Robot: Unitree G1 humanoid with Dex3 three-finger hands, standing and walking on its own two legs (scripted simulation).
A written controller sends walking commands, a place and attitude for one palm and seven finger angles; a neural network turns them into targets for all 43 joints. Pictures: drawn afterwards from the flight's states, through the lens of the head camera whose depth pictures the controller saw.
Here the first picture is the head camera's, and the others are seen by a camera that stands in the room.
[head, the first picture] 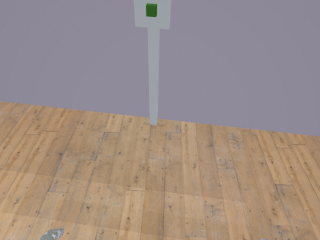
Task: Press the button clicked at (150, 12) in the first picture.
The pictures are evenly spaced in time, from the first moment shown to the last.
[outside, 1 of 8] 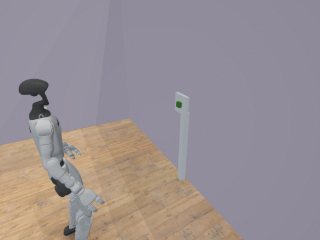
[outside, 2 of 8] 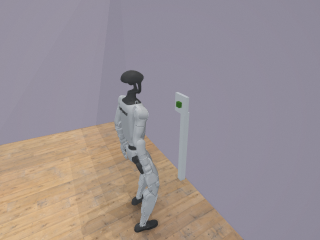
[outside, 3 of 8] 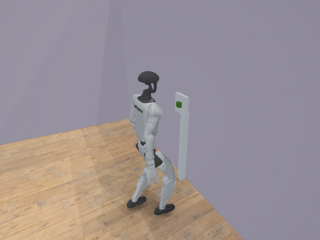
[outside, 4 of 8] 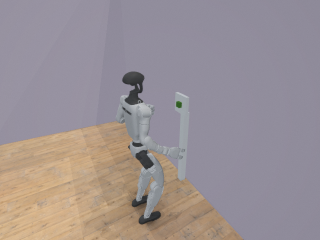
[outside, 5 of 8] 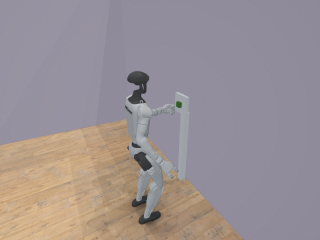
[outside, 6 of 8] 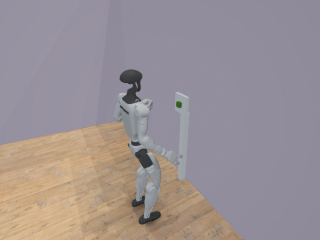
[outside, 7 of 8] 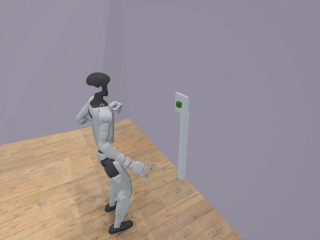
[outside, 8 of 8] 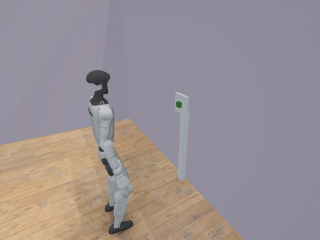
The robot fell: no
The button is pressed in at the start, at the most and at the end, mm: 0 13 0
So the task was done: yes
